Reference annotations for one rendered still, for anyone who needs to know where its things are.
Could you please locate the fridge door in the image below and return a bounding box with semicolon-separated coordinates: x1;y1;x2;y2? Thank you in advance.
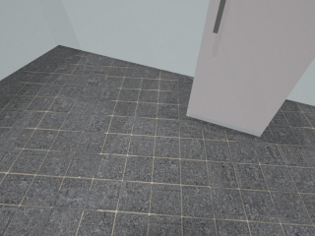
189;0;315;134

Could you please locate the handle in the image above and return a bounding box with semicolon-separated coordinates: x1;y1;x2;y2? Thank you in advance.
213;0;226;33

